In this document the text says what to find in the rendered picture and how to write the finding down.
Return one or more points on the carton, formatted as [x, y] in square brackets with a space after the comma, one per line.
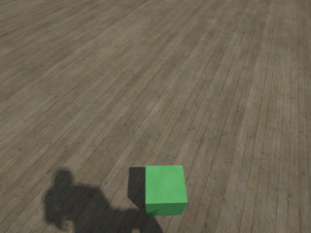
[165, 190]

